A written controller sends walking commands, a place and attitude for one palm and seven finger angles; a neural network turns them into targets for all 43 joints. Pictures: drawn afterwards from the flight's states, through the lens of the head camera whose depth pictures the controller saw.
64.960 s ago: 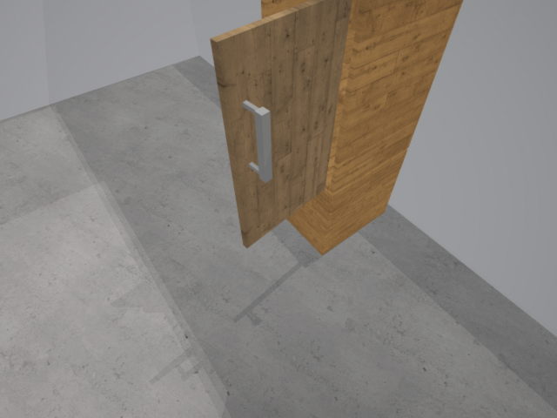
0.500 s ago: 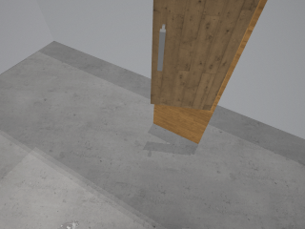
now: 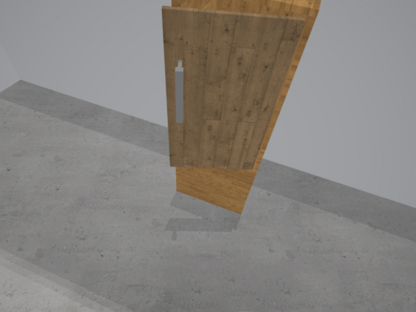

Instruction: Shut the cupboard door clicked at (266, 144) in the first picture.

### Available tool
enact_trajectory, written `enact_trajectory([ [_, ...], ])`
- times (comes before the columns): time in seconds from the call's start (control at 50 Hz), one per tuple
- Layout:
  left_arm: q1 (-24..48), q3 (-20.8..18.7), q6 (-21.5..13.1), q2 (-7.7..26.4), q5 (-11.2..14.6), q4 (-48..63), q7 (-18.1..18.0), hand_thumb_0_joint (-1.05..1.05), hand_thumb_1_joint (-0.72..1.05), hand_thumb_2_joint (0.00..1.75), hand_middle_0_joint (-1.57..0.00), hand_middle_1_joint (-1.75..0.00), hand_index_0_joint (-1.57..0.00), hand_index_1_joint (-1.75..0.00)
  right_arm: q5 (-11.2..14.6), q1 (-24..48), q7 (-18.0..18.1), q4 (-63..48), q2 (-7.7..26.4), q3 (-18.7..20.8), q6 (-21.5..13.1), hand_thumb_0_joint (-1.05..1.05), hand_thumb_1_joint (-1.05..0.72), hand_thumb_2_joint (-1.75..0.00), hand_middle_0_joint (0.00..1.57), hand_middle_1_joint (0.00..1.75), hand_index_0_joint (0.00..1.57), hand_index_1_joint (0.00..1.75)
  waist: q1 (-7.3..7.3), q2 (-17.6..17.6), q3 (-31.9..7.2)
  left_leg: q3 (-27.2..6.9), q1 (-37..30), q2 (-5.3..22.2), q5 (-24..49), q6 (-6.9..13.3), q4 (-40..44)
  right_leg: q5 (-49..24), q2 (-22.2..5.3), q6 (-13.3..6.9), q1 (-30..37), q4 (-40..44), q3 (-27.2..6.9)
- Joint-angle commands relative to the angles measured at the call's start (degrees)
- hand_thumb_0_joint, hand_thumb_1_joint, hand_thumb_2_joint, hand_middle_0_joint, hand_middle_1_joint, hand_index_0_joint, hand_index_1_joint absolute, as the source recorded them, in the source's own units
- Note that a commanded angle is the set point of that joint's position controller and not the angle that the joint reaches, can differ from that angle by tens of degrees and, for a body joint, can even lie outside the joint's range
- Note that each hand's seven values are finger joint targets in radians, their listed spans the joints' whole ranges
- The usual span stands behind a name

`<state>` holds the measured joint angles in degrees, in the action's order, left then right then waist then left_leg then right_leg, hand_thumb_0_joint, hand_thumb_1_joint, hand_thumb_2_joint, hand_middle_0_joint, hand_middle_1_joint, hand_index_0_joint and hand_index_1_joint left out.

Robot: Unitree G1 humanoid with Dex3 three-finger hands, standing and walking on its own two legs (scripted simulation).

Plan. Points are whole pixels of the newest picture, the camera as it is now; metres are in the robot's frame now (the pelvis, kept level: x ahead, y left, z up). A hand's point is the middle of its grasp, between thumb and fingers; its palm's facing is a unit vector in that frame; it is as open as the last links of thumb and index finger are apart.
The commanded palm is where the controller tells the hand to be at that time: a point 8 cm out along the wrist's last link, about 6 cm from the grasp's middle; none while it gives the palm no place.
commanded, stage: take the last steps up to it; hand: left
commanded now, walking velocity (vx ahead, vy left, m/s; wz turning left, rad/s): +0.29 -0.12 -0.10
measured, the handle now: (179, 93) +0.67 +0.10 +0.04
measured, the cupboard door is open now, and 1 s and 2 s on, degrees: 21 21 21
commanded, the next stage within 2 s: come to a stop and stand still in 0.36 s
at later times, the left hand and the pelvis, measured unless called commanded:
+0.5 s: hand (170, 282) +0.22 +0.08 -0.17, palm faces +0.01 -0.98 -0.20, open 7.2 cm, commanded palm none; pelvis +0.16 -0.10 +0.00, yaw +0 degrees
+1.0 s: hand (166, 276) +0.23 +0.09 -0.17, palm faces -0.01 -0.96 -0.26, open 7.4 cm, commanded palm none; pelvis +0.20 -0.10 +0.00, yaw -3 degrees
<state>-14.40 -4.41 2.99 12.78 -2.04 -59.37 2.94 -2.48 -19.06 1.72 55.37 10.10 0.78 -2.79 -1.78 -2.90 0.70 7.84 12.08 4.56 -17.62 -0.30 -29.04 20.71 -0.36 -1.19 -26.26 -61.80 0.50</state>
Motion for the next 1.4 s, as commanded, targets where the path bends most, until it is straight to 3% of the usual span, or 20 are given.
enact_trajectory([
  [0.0,5.0,-0.2,-2.0,1.7,0.3,6.4,0.4,0.00,0.90,0.90,-0.20,-0.30,-0.20,-0.30,0.4,-5.8,0.8,0.3,10.5,2.5,-0.9,0.00,-0.90,-0.90,0.20,0.30,0.20,0.30,-0.20,11.4,4.4,-9.9,-6.3,14.7,9.8,6.2,18.3,-6.5,-3.6,1.7,-11.8,0.5,-1.1],
  [0.12,9.9,0.8,-2.8,1.0,0.6,7.0,0.3,0.00,0.90,0.90,-0.20,-0.30,-0.20,-0.30,0.1,-7.2,-0.2,2.4,10.4,3.4,-0.1,0.00,-0.90,-0.90,0.20,0.30,0.20,0.30,-1.67,12.8,5.1,-3.9,-4.3,13.3,13.9,6.1,15.9,-8.8,-2.6,1.5,-2.0,20.2,4.9],
  [0.2,-2.7,-0.4,-4.2,4.4,0.5,2.7,-0.3,0.00,0.90,0.90,-0.20,-0.30,-0.20,-0.30,0.8,-3.6,-0.5,2.8,11.2,3.8,0.7,0.00,-0.90,-0.90,0.20,0.30,0.20,0.30,5.03,7.4,-1.1,0.0,-0.3,10.1,17.6,2.7,0.8,-11.2,0.5,-0.4,20.1,32.7,6.5],
  [0.22,-10.1,-1.4,-5.0,8.5,0.3,0.3,-1.1,0.00,0.90,0.90,-0.20,-0.30,-0.20,-0.30,1.4,-4.1,-1.2,2.7,8.6,3.3,0.6,0.00,-0.90,-0.90,0.20,0.30,0.20,0.30,8.22,-1.5,-5.3,3.2,9.1,5.6,12.3,1.0,-11.9,-6.4,-5.5,-2.9,32.6,36.5,-1.2],
  [0.24,-16.6,-2.5,-5.4,13.9,0.3,-1.7,-2.0,0.00,0.90,0.90,-0.20,-0.30,-0.20,-0.30,2.2,-3.5,-1.3,0.9,3.4,2.2,0.4,0.00,-0.90,-0.90,0.20,0.30,0.20,0.30,9.93,-15.9,-9.0,2.7,19.8,-2.7,-17.8,-0.4,-29.1,-6.3,-19.9,-8.3,38.7,43.9,-21.7],
  [0.28,-9.3,-1.7,-5.4,12.2,0.9,-0.4,-3.0,0.00,0.90,0.90,-0.20,-0.30,-0.20,-0.30,2.1,-0.3,-0.7,0.1,4.6,2.6,0.7,0.00,-0.90,-0.90,0.20,0.30,0.20,0.30,6.64,-14.9,-5.5,-6.5,25.2,0.1,-15.3,0.6,-43.3,-6.8,-21.6,-11.7,30.3,49.1,-25.7],
  [0.32,-1.0,-0.2,-5.2,5.9,1.1,1.6,-3.7,0.00,0.90,0.90,-0.20,-0.30,-0.20,-0.30,1.5,-0.2,-0.8,1.7,4.8,2.7,1.0,0.00,-0.90,-0.90,0.20,0.30,0.20,0.30,2.62,-4.4,-3.0,-7.9,20.1,3.4,-7.8,0.3,-39.6,-11.6,-17.5,-10.9,21.7,47.4,-12.3],
  [0.38,1.7,1.2,-5.9,2.7,0.8,1.7,-3.7,0.00,0.90,0.90,-0.20,-0.30,-0.20,-0.30,0.9,-3.3,-1.2,3.3,1.6,1.8,2.4,0.00,-0.90,-0.90,0.20,0.30,0.20,0.30,-0.65,-4.1,-1.7,-4.7,12.5,2.1,-4.5,-0.6,-29.2,-19.6,-13.9,-9.6,12.7,48.4,-2.8],
  [0.46,0.4,1.2,-6.1,2.7,0.8,0.3,-3.8,0.00,0.90,0.90,-0.20,-0.30,-0.20,-0.30,1.1,-1.0,-1.3,2.6,0.1,0.9,1.9,0.00,-0.90,-0.90,0.20,0.30,0.20,0.30,0.00,-1.4,-0.5,-3.1,8.2,0.5,-1.7,-1.0,-11.8,-22.8,-14.1,-10.4,13.8,47.1,-3.3],
  [0.52,0.7,2.5,-5.7,0.9,1.6,-0.8,-4.3,0.00,0.90,0.90,-0.20,-0.30,-0.20,-0.30,1.6,-2.0,-0.8,4.4,1.7,0.1,1.2,0.00,-0.90,-0.90,0.20,0.30,0.20,0.30,-0.62,3.2,-1.7,-6.9,-5.6,1.8,23.8,-0.9,4.6,-25.5,-9.2,-4.0,10.6,39.9,0.2],
  [0.56,-2.7,3.2,-4.6,-0.3,1.7,-1.0,-5.4,0.00,0.90,0.90,-0.20,-0.30,-0.20,-0.30,1.6,0.9,-0.1,3.8,6.3,0.5,1.5,0.00,-0.90,-0.90,0.20,0.30,0.20,0.30,1.35,6.7,-1.1,-11.2,-3.6,8.2,37.0,3.0,3.8,-15.5,-5.5,-0.2,13.5,40.6,0.3],
  [0.68,-3.9,2.1,-3.0,3.5,1.4,-0.2,-5.8,0.00,0.90,0.90,-0.20,-0.30,-0.20,-0.30,2.2,4.2,1.2,2.0,8.1,2.0,3.4,0.00,-0.90,-0.90,0.20,0.30,0.20,0.30,1.26,8.3,-5.4,-10.2,-9.0,8.3,50.0,4.7,1.3,-25.9,-6.2,0.3,14.9,34.4,0.7],
  [0.76,-4.2,1.5,-2.6,3.9,1.0,1.8,-5.9,0.00,0.90,0.90,-0.20,-0.30,-0.20,-0.30,1.9,6.4,1.1,-0.4,9.0,3.0,4.5,0.00,-0.90,-0.90,0.20,0.30,0.20,0.30,1.60,4.0,-7.4,-9.4,-7.1,7.3,41.7,4.3,-1.6,-30.8,-7.2,-0.9,15.3,33.3,-1.5],
  [0.92,-0.2,0.9,-2.4,6.3,0.1,3.1,-5.7,0.00,0.90,0.90,-0.20,-0.30,-0.20,-0.30,2.1,9.2,0.0,-1.2,4.0,2.4,6.0,0.00,-0.90,-0.90,0.20,0.30,0.20,0.30,1.80,-5.2,-0.5,-7.3,8.5,-2.7,-10.2,-1.0,-17.3,-47.8,-18.0,-11.6,18.2,38.4,-7.1],
  [0.94,-5.4,1.9,-3.8,6.5,0.2,6.2,-7.8,0.00,0.90,0.90,-0.20,-0.30,-0.20,-0.30,2.2,12.5,-0.1,-6.9,5.6,2.9,3.9,0.00,-0.90,-0.90,0.20,0.30,0.20,0.30,2.66,-4.0,-3.0,-4.0,13.6,-6.2,-14.7,-1.3,-17.8,-80.4,-14.6,-6.6,24.9,35.8,-15.5],
  [1.04,-2.0,1.3,-4.8,9.1,0.9,10.9,-7.1,0.00,0.90,0.90,-0.20,-0.30,-0.20,-0.30,2.3,4.6,-1.5,-7.1,4.0,1.8,3.2,0.00,-0.90,-0.90,0.20,0.30,0.20,0.30,-0.22,0.2,-6.7,-5.0,1.8,-5.3,6.0,1.7,0.8,-48.6,-11.0,-4.9,21.7,26.6,-3.9],
  [1.08,-3.1,2.1,-3.7,5.8,1.4,11.1,-6.9,0.00,0.90,0.90,-0.20,-0.30,-0.20,-0.30,1.6,3.7,-1.2,-6.9,8.0,1.8,2.7,0.00,-0.90,-0.90,0.20,0.30,0.20,0.30,1.65,6.1,-4.0,-13.4,-1.8,3.7,25.3,5.0,1.2,-21.4,-5.3,-0.8,13.4,27.9,-0.9],
  [1.14,-1.7,2.8,-2.5,5.1,1.2,10.5,-6.3,0.00,0.90,0.90,-0.20,-0.30,-0.20,-0.30,1.5,5.7,-0.9,-7.1,8.9,0.9,2.3,0.00,-0.90,-0.90,0.20,0.30,0.20,0.30,2.51,11.2,2.9,-18.6,6.5,4.4,18.1,7.0,6.8,-1.3,-1.6,0.0,13.7,30.5,0.6],
  [1.2,-1.5,3.2,-2.5,5.4,1.1,9.8,-5.3,0.00,0.90,0.90,-0.20,-0.30,-0.20,-0.30,1.4,6.6,-1.1,-7.0,9.0,0.6,2.4,0.00,-0.90,-0.90,0.20,0.30,0.20,0.30,2.81,5.7,4.4,-17.9,9.7,2.2,-3.9,5.6,11.0,0.3,-2.6,-0.8,14.1,35.0,-1.5],
  [1.38,-2.3,3.5,-2.8,5.3,0.9,8.5,-4.8,0.00,0.90,0.90,-0.20,-0.30,-0.20,-0.30,1.2,3.7,-1.2,-3.5,9.1,0.4,2.1,0.00,-0.90,-0.90,0.20,0.30,0.20,0.30,2.31,3.7,2.6,-18.7,8.4,1.7,-12.0,5.2,15.3,1.5,-2.7,-1.0,13.0,36.1,-2.7],
])
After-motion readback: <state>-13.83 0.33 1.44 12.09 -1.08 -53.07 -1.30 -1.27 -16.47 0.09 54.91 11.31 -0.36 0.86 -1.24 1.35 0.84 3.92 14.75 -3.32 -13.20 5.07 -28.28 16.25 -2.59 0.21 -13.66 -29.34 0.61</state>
